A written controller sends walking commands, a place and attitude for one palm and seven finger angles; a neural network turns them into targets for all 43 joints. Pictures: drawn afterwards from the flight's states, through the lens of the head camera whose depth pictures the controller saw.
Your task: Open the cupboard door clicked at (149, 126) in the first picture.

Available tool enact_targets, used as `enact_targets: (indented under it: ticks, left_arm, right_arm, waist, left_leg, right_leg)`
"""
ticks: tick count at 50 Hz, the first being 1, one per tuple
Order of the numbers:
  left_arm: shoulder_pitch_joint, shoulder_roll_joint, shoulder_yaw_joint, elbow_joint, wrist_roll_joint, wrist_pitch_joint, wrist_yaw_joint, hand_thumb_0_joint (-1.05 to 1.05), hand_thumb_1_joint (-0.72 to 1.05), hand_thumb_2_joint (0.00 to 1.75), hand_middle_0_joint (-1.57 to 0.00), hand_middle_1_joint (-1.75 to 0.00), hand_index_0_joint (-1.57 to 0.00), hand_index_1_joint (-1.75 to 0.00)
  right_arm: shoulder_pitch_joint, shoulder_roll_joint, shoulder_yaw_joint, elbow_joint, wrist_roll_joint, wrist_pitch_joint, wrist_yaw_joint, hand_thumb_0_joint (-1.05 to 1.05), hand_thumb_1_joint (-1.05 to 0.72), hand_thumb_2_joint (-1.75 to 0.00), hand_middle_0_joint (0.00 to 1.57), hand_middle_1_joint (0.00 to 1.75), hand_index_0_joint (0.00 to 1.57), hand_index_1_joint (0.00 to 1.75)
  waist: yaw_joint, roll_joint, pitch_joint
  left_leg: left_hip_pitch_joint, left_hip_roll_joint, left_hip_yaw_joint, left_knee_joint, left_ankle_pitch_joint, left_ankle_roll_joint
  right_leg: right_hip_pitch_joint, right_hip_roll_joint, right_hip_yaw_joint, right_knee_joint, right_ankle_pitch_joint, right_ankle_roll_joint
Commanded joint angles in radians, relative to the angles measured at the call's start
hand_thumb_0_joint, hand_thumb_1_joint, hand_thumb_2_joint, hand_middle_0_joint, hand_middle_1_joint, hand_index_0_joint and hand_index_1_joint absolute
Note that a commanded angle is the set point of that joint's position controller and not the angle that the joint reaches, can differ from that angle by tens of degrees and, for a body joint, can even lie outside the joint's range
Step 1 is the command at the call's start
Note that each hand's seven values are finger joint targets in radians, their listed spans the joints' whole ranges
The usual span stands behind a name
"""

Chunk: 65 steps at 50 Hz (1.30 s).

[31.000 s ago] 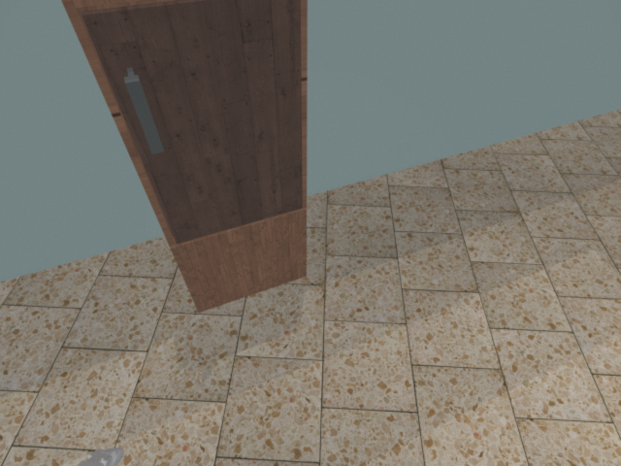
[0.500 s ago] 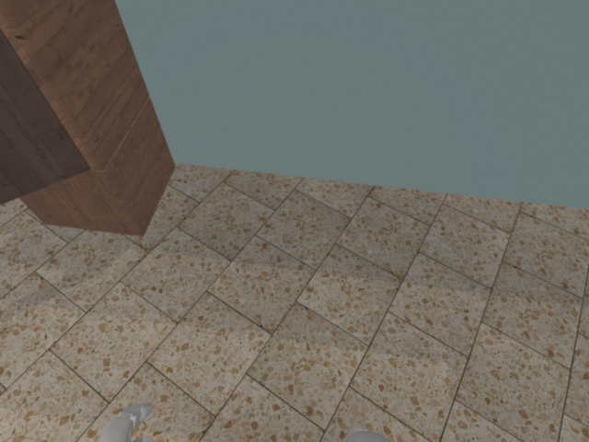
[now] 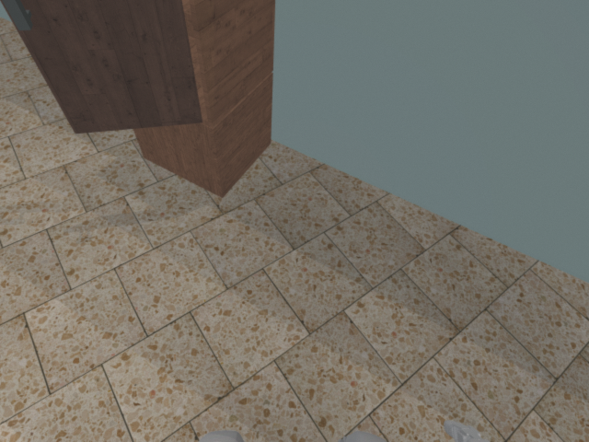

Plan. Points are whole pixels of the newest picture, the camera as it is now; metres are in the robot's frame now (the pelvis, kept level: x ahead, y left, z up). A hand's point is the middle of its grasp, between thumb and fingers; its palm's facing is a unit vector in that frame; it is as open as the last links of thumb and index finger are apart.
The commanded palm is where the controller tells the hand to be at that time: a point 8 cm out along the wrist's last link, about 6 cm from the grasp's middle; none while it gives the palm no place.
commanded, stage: turn to face it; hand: left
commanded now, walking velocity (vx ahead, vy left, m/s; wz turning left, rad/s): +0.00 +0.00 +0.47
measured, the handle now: out of the picture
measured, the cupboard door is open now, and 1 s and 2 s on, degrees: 42 42 42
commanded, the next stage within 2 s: take the last steps up to it in 0.44 s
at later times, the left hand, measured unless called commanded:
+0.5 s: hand out of the picture +0.05 +0.15 -0.14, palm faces +0.21 -0.95 -0.24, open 7.4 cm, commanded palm none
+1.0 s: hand out of the picture +0.06 +0.24 -0.15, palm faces +0.38 -0.91 -0.19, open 7.4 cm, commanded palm none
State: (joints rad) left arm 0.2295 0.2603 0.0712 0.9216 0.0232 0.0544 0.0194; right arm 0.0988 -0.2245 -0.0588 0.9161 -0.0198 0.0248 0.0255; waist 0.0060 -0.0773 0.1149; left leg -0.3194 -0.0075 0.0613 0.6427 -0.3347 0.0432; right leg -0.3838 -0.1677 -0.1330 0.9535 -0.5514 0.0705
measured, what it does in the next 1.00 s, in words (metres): steps on the spot, turning left: right foot, then left foot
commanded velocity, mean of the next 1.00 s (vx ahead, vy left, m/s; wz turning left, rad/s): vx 0.14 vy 0.07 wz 0.26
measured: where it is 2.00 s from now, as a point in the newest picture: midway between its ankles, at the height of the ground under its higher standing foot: (206, 353)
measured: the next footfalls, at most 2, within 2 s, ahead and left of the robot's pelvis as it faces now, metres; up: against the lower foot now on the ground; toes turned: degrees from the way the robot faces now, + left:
right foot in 0.34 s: +0.08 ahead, -0.14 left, +0.00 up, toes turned +4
left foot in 0.74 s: +0.02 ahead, +0.10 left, +0.00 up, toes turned +22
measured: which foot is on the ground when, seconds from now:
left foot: down 0.00-0.32, up 0.34-0.72, down 0.74-1.00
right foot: up 0.00-0.32, down 0.34-0.74, up 0.76-1.00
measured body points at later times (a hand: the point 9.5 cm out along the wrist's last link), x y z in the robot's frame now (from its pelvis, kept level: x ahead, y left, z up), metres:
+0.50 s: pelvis +0.02 -0.04 +0.02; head +0.07 -0.05 +0.46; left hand +0.04 +0.20 -0.12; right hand +0.13 -0.27 -0.14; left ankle -0.05 +0.09 -0.63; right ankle +0.04 -0.14 -0.72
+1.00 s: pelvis +0.08 +0.04 +0.02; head +0.10 +0.07 +0.47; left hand +0.04 +0.29 -0.14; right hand +0.16 -0.17 -0.13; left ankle -0.02 +0.08 -0.72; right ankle +0.15 -0.08 -0.65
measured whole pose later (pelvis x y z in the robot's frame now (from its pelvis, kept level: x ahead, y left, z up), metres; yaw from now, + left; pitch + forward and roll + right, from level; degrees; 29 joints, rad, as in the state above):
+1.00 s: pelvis +0.08 +0.04 +0.02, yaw +20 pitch +0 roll +0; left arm 0.20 0.21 0.06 1.01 0.03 0.01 -0.01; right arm 0.31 -0.15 -0.01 1.04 -0.02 -0.04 -0.01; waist 0.01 -0.03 0.06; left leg -0.04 -0.06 0.05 0.33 -0.29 0.08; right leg -0.55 -0.11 -0.07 1.04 -0.32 0.03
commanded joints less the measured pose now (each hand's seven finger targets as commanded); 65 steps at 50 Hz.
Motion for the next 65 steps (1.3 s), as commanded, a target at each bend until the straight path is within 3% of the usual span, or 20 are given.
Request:
enact_targets:
  ticks: [1, 14, 15, 16, 17, 22, 28, 35, 36, 37, 38, 41, 45, 55, 58, 59, 60, 61, 62, 65]
  left_arm:
    - [-0.077, 0.057, 0.016, -0.103, -0.006, -0.027, -0.005, 0.0, 0.9, 0.9, -0.2, -0.3, -0.2, -0.3]
    - [0.043, 0.036, 0.007, -0.067, -0.014, -0.051, -0.002, 0.0, 0.9, 0.9, -0.2, -0.3, -0.2, -0.3]
    - [0.089, 0.074, 0.015, -0.059, -0.008, -0.064, 0.002, 0.0, 0.9, 0.9, -0.2, -0.3, -0.2, -0.3]
    - [0.122, 0.157, 0.033, -0.048, 0.009, -0.076, 0.011, 0.0, 0.9, 0.9, -0.2, -0.3, -0.2, -0.3]
    - [0.115, 0.195, 0.025, -0.057, 0.007, -0.072, 0.009, 0.0, 0.9, 0.9, -0.2, -0.3, -0.2, -0.3]
    - [-0.042, 0.075, 0.005, -0.086, -0.001, -0.077, 0.015, 0.0, 0.9, 0.9, -0.2, -0.3, -0.2, -0.3]
    - [0.102, 0.111, 0.019, -0.012, 0.006, -0.082, 0.015, 0.0, 0.9, 0.9, -0.2, -0.3, -0.2, -0.3]
    - [0.067, 0.138, 0.039, 0.025, 0.001, -0.076, -0.007, 0.0, 0.9, 0.9, -0.2, -0.3, -0.2, -0.3]
    - [0.042, 0.104, 0.035, 0.012, -0.007, -0.069, -0.014, 0.0, 0.9, 0.9, -0.2, -0.3, -0.2, -0.3]
    - [0.021, 0.029, 0.024, -0.025, -0.011, -0.066, -0.025, 0.0, 0.9, 0.9, -0.2, -0.3, -0.2, -0.3]
    - [-0.094, 0.019, 0.007, -0.066, 0.003, -0.064, -0.021, 0.0, 0.9, 0.9, -0.2, -0.3, -0.2, -0.3]
    - [-0.119, 0.024, 0.008, -0.027, 0.002, -0.072, -0.034, 0.0, 0.9, 0.9, -0.2, -0.3, -0.2, -0.3]
    - [-0.035, 0.013, 0.0, 0.024, 0.0, -0.07, -0.036, 0.0, 0.9, 0.9, -0.2, -0.3, -0.2, -0.3]
    - [-0.178, -0.031, -0.015, -0.037, -0.003, -0.082, -0.035, 0.0, 0.9, 0.9, -0.2, -0.3, -0.2, -0.3]
    - [-0.007, -0.014, -0.002, 0.009, -0.002, -0.094, -0.029, 0.0, 0.9, 0.9, -0.2, -0.3, -0.2, -0.3]
    - [0.147, 0.025, 0.014, 0.053, 0.001, -0.107, -0.024, 0.0, 0.9, 0.9, -0.2, -0.3, -0.2, -0.3]
    - [0.317, 0.124, 0.039, 0.093, 0.01, -0.117, -0.01, 0.0, 0.9, 0.9, -0.2, -0.3, -0.2, -0.3]
    - [0.32, 0.186, 0.049, 0.105, -0.004, -0.109, -0.008, 0.0, 0.9, 0.9, -0.2, -0.3, -0.2, -0.3]
    - [0.216, 0.152, 0.047, 0.073, -0.01, -0.106, -0.004, 0.0, 0.9, 0.9, -0.2, -0.3, -0.2, -0.3]
    - [0.048, -0.003, 0.005, 0.056, -0.004, -0.117, 0.001, 0.0, 0.9, 0.9, -0.2, -0.3, -0.2, -0.3]
  right_arm:
    - [0.081, -0.208, -0.05, -0.048, -0.005, -0.012, -0.044, 0.0, -0.9, -0.9, 0.2, 0.3, 0.2, 0.3]
    - [0.035, -0.169, -0.042, -0.055, 0.0, -0.003, -0.038, 0.0, -0.9, -0.9, 0.2, 0.3, 0.2, 0.3]
    - [0.037, -0.141, -0.041, -0.056, 0.008, -0.005, -0.032, 0.0, -0.9, -0.9, 0.2, 0.3, 0.2, 0.3]
    - [0.054, -0.077, -0.032, -0.067, 0.018, -0.009, -0.026, 0.0, -0.9, -0.9, 0.2, 0.3, 0.2, 0.3]
    - [0.04, -0.078, -0.033, -0.077, 0.015, -0.001, -0.023, 0.0, -0.9, -0.9, 0.2, 0.3, 0.2, 0.3]
    - [0.064, -0.072, -0.035, 0.004, 0.002, 0.025, -0.008, 0.0, -0.9, -0.9, 0.2, 0.3, 0.2, 0.3]
    - [-0.004, -0.021, -0.008, 0.017, 0.011, 0.012, -0.012, 0.0, -0.9, -0.9, 0.2, 0.3, 0.2, 0.3]
    - [0.099, -0.048, -0.005, 0.045, 0.004, -0.022, -0.007, 0.0, -0.9, -0.9, 0.2, 0.3, 0.2, 0.3]
    - [0.169, -0.104, -0.016, 0.062, 0.001, -0.03, -0.012, 0.0, -0.9, -0.9, 0.2, 0.3, 0.2, 0.3]
    - [0.257, -0.203, -0.044, 0.072, -0.017, -0.03, -0.02, 0.0, -0.9, -0.9, 0.2, 0.3, 0.2, 0.3]
    - [0.333, -0.223, -0.044, 0.094, -0.015, -0.023, -0.031, 0.0, -0.9, -0.9, 0.2, 0.3, 0.2, 0.3]
    - [0.252, -0.137, -0.015, 0.066, -0.005, -0.048, -0.049, 0.0, -0.9, -0.9, 0.2, 0.3, 0.2, 0.3]
    - [0.258, -0.104, 0.003, 0.08, 0.003, -0.078, -0.05, 0.0, -0.9, -0.9, 0.2, 0.3, 0.2, 0.3]
    - [0.366, -0.08, 0.011, 0.162, -0.006, -0.08, -0.048, 0.0, -0.9, -0.9, 0.2, 0.3, 0.2, 0.3]
    - [0.348, -0.082, 0.01, 0.176, 0.001, -0.08, -0.051, 0.0, -0.9, -0.9, 0.2, 0.3, 0.2, 0.3]
    - [0.326, -0.084, 0.007, 0.171, 0.011, -0.086, -0.049, 0.0, -0.9, -0.9, 0.2, 0.3, 0.2, 0.3]
    - [0.332, -0.055, 0.005, 0.145, 0.026, -0.096, -0.039, 0.0, -0.9, -0.9, 0.2, 0.3, 0.2, 0.3]
    - [0.366, -0.043, 0.0, 0.133, 0.021, -0.089, -0.04, 0.0, -0.9, -0.9, 0.2, 0.3, 0.2, 0.3]
    - [0.278, -0.057, -0.01, 0.128, 0.01, -0.072, -0.034, 0.0, -0.9, -0.9, 0.2, 0.3, 0.2, 0.3]
    - [0.244, 0.033, -0.002, 0.144, -0.006, -0.042, -0.017, 0.0, -0.9, -0.9, 0.2, 0.3, 0.2, 0.3]
  waist:
    - [-0.04, 0.255, -0.176]
    - [0.024, 0.22, -0.159]
    - [0.044, 0.132, -0.175]
    - [0.05, -0.139, -0.192]
    - [0.052, -0.203, -0.165]
    - [-0.022, -0.094, -0.085]
    - [0.045, -0.089, -0.132]
    - [-0.008, -0.053, -0.114]
    - [-0.048, 0.091, -0.125]
    - [-0.089, 0.409, -0.132]
    - [-0.13, 0.35, -0.101]
    - [-0.065, 0.241, -0.055]
    - [-0.012, 0.158, -0.079]
    - [-0.03, 0.172, 0.002]
    - [0.058, 0.111, -0.054]
    - [0.126, 0.07, -0.126]
    - [0.18, -0.124, -0.237]
    - [0.125, -0.224, -0.263]
    - [0.119, -0.146, -0.149]
    - [0.012, -0.035, -0.014]
  left_leg:
    - [0.228, 0.28, -0.287, -0.259, 0.629, 0.138]
    - [0.05, 0.184, -0.307, -0.165, 0.474, 0.081]
    - [-0.022, 0.131, -0.272, -0.085, 0.35, 0.033]
    - [-0.197, -0.019, -0.116, 0.136, 0.014, -0.049]
    - [-0.21, -0.056, -0.109, 0.361, -0.309, -0.066]
    - [-0.212, 0.023, -0.116, 0.586, -0.054, -0.089]
    - [-0.142, 0.008, -0.023, 0.23, -0.144, -0.096]
    - [0.176, -0.009, 0.06, -0.19, 0.002, -0.058]
    - [0.315, 0.068, -0.06, -0.271, -0.019, -0.009]
    - [0.428, 0.314, -0.413, -0.347, 0.001, 0.109]
    - [0.381, 0.391, -0.516, -0.413, 0.021, 0.199]
    - [0.303, 0.297, -0.378, -0.428, 0.123, 0.178]
    - [0.36, 0.223, -0.203, -0.4, 0.516, 0.159]
    - [0.304, 0.218, -0.162, -0.39, 0.563, 0.158]
    - [0.227, 0.165, -0.122, -0.197, 0.75, 0.115]
    - [0.117, 0.118, -0.092, -0.01, 0.696, 0.077]
    - [-0.107, 0.0, -0.024, 0.283, 0.349, 0.026]
    - [-0.233, -0.072, -0.058, 0.593, -0.218, -0.002]
    - [-0.289, -0.002, -0.135, 0.7, -0.167, -0.003]
    - [-0.244, 0.085, -0.12, 0.62, 0.068, -0.03]
  right_leg:
    - [-0.205, 0.038, 0.132, 0.215, 0.079, 0.02]
    - [0.205, 0.149, 0.062, -0.432, 0.305, -0.003]
    - [0.326, 0.094, 0.115, -0.565, 0.406, -0.017]
    - [0.442, -0.159, 0.377, -0.633, 0.555, -0.106]
    - [0.322, -0.32, 0.467, -0.66, 0.621, -0.218]
    - [0.188, -0.137, 0.203, -0.661, 0.519, -0.172]
    - [0.353, -0.166, 0.144, -0.595, 0.79, -0.203]
    - [0.154, -0.17, 0.095, -0.535, 0.284, -0.139]
    - [0.006, -0.103, 0.028, -0.397, 0.172, -0.091]
    - [-0.218, 0.051, -0.089, -0.119, -0.028, -0.027]
    - [-0.31, 0.075, 0.003, 0.057, -0.105, -0.042]
    - [-0.334, 0.034, 0.103, 0.218, 0.111, -0.055]
    - [-0.284, 0.048, 0.072, 0.167, 0.221, -0.039]
    - [-0.137, 0.091, 0.02, -0.214, 0.265, -0.073]
    - [0.15, 0.147, -0.01, -0.351, 0.314, -0.108]
    - [0.392, 0.109, 0.038, -0.428, 0.373, -0.128]
    - [0.634, -0.149, 0.373, -0.521, 0.384, -0.218]
    - [0.612, -0.383, 0.711, -0.682, 0.347, -0.319]
    - [0.437, -0.368, 0.724, -0.755, 0.111, -0.307]
    - [0.136, -0.201, 0.312, -0.776, 0.179, -0.181]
